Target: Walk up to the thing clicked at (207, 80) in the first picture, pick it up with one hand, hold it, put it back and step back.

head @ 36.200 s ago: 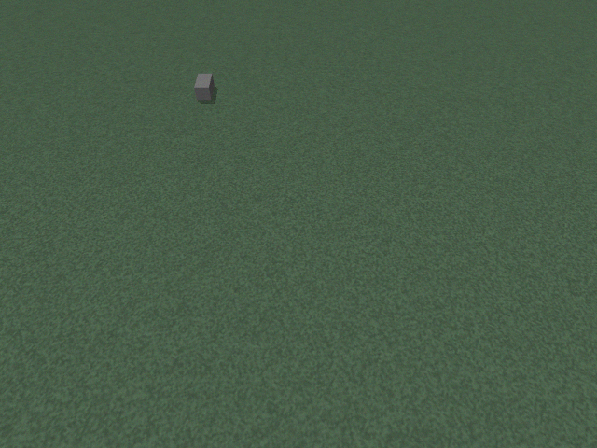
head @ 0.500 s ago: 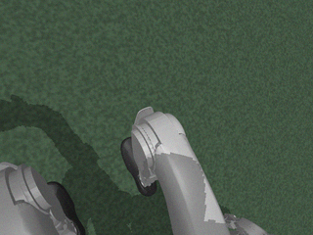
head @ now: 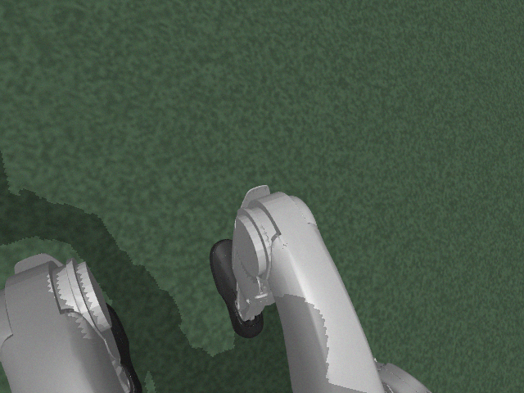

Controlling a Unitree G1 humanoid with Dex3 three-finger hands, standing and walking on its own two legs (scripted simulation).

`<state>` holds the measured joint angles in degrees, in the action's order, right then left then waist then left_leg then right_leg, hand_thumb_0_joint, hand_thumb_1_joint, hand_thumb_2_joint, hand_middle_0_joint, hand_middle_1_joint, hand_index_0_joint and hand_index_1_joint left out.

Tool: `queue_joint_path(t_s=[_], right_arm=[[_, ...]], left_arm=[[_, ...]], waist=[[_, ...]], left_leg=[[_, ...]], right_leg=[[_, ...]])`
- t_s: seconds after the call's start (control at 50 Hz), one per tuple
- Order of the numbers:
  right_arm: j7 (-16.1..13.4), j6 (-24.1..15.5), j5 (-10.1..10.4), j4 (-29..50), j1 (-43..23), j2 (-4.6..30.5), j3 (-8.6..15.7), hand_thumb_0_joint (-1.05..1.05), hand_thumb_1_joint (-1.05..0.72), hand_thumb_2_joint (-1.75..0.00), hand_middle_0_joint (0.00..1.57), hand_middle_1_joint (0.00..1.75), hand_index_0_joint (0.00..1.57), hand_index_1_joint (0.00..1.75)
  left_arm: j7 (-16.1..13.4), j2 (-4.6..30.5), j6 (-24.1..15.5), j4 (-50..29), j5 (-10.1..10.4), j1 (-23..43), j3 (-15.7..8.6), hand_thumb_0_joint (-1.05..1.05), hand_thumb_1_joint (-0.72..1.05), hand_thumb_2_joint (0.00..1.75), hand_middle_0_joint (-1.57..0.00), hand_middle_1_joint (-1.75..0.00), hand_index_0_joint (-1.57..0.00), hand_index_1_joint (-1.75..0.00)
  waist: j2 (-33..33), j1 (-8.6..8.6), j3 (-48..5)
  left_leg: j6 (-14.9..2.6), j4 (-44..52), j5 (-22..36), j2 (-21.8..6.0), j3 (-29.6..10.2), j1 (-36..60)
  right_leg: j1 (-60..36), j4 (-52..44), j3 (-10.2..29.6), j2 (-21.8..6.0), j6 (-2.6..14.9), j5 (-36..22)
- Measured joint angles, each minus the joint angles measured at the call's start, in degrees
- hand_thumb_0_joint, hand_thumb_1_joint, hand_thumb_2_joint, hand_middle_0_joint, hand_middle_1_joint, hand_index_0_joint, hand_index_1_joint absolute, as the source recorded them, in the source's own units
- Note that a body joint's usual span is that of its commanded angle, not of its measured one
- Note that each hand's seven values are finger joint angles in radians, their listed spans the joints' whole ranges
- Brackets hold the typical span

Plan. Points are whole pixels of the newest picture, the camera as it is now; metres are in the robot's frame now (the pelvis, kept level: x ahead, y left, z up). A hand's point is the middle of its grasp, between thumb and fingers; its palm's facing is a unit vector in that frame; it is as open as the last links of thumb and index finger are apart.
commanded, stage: rest palm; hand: left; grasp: from above
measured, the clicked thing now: out of the picture +0.49 +0.31 -0.30
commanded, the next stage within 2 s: none
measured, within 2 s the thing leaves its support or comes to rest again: neither
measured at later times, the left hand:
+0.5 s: hand out of the picture +0.50 +0.28 -0.23, palm faces +0.06 -0.46 -0.88, open 13.6 cm
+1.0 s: hand out of the picture +0.49 +0.29 -0.25, palm faces +0.03 -0.48 -0.88, open 13.7 cm
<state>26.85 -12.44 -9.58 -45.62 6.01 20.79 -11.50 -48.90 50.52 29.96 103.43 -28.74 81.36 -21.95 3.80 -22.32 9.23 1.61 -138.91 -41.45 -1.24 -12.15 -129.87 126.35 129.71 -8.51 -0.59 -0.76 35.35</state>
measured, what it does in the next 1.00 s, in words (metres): stands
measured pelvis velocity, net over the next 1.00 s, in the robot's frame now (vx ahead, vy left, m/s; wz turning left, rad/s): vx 0.01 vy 0.00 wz -0.05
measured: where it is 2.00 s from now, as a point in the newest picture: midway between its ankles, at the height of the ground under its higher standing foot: (183, 337)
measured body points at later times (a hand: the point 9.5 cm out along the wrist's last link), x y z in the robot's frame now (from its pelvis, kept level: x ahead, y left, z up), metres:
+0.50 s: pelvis +0.00 +0.00 -0.02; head +0.31 +0.05 +0.30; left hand +0.49 +0.30 -0.18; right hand -0.03 -0.26 -0.08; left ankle +0.07 +0.13 -0.30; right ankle +0.12 -0.12 -0.30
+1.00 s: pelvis +0.01 +0.00 -0.01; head +0.32 +0.08 +0.29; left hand +0.49 +0.31 -0.20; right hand -0.03 -0.26 -0.05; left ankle +0.07 +0.13 -0.30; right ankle +0.12 -0.12 -0.30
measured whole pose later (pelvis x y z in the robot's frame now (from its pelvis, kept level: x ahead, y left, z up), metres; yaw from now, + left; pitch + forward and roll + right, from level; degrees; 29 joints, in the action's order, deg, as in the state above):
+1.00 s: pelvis +0.01 +0.00 -0.01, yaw -3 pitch +31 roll -14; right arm 28.9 -12.7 -10.0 -41.5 6.7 25.0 -17.2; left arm -50.9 56.9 28.8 102.0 -24.6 82.7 -20.7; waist 6.3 -26.1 14.7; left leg 2.0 -142.6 -43.7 -1.6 -15.5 -131.1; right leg 127.1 131.2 -11.0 0.4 -1.2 35.8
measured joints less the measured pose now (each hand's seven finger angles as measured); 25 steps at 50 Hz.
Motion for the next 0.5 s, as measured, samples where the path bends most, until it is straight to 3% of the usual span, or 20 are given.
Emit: queue_joint_path(t_s=[0.22, 0.38, 0.5], right_arm=[[1.49, 0.48, -1.31, 2.25, 0.53, 6.11, -2.5, 0.0, -0.94, -0.91, 0.19, 0.29, 0.2, 0.3], [2.52, 0.86, -0.19, 3.71, 0.09, 6.27, -4.45, 0.0, -0.95, -0.92, 0.19, 0.29, 0.19, 0.3], [2.23, 0.54, 0.78, 3.72, -0.41, 4.12, -5.65, 0.0, -0.95, -0.91, 0.19, 0.29, 0.19, 0.3]], left_arm=[[-5.06, 3.65, 0.07, -0.69, 4.27, 2.65, -1.49, 0.0, -0.36, 0.83, -0.2, -0.86, -0.23, -0.9], [-3.8, 5.92, 0.38, -2.46, 6.09, 3.24, -0.53, 0.0, -0.39, 0.86, -0.16, -0.87, -0.19, -0.92], [-1.63, 5.97, 0.19, -1.85, 5.24, 3.06, 0.32, 0.0, -0.4, 0.88, -0.16, -0.89, -0.15, -0.95]], waist=[[0.27, -3.88, 5.17], [-0.27, -3.78, 6.64], [-0.02, -3.46, 5.41]], left_leg=[[0.68, -2.17, -1.58, 0.0, -1.84, 0.36], [0.37, -2.94, -0.99, -0.73, -1.82, -1.64], [0.32, -3.27, -0.46, -0.9, -2.12, -2.43]], right_leg=[[-0.28, 1.5, -1.38, 0.25, 0.24, 0.88], [2.2, 1.88, -1.24, 1.01, -0.11, -0.56], [2.94, 1.82, -1.45, 1.3, -0.2, -1.42]])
